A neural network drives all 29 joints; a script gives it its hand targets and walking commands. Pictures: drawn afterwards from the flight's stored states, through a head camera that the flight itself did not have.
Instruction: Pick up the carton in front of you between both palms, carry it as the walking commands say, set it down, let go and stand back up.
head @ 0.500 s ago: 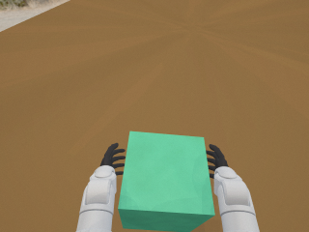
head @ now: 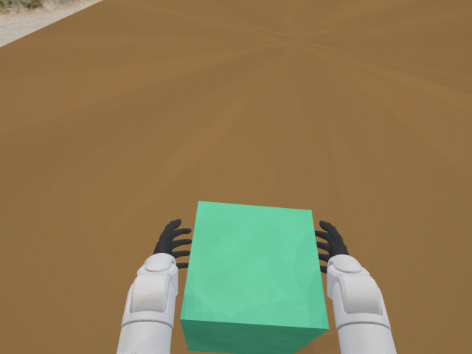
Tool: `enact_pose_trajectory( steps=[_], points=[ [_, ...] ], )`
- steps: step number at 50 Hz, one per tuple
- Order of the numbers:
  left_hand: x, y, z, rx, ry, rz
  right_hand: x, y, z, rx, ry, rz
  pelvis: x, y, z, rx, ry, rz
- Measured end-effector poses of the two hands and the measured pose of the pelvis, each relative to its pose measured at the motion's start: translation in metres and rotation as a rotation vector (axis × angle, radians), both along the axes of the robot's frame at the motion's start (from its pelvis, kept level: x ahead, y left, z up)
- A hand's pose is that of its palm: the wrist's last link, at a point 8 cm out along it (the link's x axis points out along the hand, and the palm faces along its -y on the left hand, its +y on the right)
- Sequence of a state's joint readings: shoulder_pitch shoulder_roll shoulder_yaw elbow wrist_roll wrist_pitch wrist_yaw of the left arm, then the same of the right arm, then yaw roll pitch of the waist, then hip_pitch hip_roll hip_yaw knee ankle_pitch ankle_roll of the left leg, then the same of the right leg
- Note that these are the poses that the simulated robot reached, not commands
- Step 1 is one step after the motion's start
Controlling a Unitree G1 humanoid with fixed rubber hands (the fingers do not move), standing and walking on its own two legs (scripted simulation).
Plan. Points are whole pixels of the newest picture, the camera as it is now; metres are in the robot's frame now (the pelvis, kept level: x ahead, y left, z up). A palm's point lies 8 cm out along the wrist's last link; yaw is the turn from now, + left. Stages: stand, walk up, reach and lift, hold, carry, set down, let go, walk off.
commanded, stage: carry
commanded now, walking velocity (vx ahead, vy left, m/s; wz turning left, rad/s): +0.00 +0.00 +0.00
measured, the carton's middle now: (246, 283) +0.30 +0.01 -0.05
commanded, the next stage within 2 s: none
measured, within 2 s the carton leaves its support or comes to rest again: neither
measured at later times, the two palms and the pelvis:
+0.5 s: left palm (180, 209) +0.39 +0.14 +0.05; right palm (330, 205) +0.41 -0.16 +0.05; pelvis +0.12 -0.02 +0.02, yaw +1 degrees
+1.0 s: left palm (191, 141) +0.64 +0.15 +0.05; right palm (304, 143) +0.64 -0.14 +0.05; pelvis +0.35 +0.01 +0.00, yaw -1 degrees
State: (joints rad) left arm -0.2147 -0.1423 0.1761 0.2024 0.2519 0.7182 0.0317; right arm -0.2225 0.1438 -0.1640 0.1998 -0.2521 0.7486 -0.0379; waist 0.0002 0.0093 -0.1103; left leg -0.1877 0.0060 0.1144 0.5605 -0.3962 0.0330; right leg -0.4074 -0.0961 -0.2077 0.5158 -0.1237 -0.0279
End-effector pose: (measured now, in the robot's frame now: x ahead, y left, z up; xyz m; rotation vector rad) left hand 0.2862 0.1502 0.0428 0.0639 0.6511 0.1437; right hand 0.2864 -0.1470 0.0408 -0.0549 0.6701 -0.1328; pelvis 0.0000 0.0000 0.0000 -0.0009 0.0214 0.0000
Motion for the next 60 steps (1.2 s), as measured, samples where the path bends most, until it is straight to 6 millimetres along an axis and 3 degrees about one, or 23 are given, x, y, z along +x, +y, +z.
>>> enact_pose_trajectory(
  steps=[8,15,22,29,33,38,44,52,60],
  points=[
    [0.007,-0.002,0.002,0.005,0.013,-0.003,0.008,-0.003,0.002,0.004,0.011,0.008,0.015,-0.003,0.006,-0.007,-0.001,-0.003],
    [0.054,-0.019,0.006,0.009,-0.007,0.007,0.055,-0.018,0.001,0.003,-0.006,0.003,0.052,-0.021,0.003,-0.023,0.015,0.020],
    [0.084,-0.017,0.005,-0.005,0.026,0.028,0.097,-0.017,0.007,-0.008,0.024,0.021,0.093,-0.023,0.020,0.017,0.044,0.025],
    [0.152,0.000,0.014,-0.008,-0.015,0.004,0.159,0.000,0.017,-0.010,-0.018,0.000,0.157,-0.001,0.018,0.007,0.045,0.009],
    [0.203,0.016,0.001,-0.010,-0.016,-0.012,0.203,0.016,0.008,-0.021,-0.021,-0.003,0.204,0.019,0.003,0.012,0.031,-0.015],
    [0.248,0.021,-0.012,-0.009,0.058,-0.031,0.237,0.022,-0.006,-0.021,0.053,-0.024,0.244,0.030,0.013,-0.007,0.045,-0.038],
    [0.296,0.015,-0.008,-0.012,0.035,-0.023,0.283,0.017,-0.002,-0.010,0.032,-0.038,0.291,0.025,0.020,-0.019,0.045,-0.033],
    [0.369,-0.002,0.008,0.023,-0.027,-0.020,0.365,-0.001,0.004,0.025,-0.049,-0.039,0.363,0.006,0.004,-0.018,0.027,-0.009],
    [0.404,0.001,-0.002,0.016,0.020,-0.009,0.404,0.002,0.001,0.002,-0.007,-0.011,0.403,0.004,0.006,-0.014,0.045,0.003]
  ],
)
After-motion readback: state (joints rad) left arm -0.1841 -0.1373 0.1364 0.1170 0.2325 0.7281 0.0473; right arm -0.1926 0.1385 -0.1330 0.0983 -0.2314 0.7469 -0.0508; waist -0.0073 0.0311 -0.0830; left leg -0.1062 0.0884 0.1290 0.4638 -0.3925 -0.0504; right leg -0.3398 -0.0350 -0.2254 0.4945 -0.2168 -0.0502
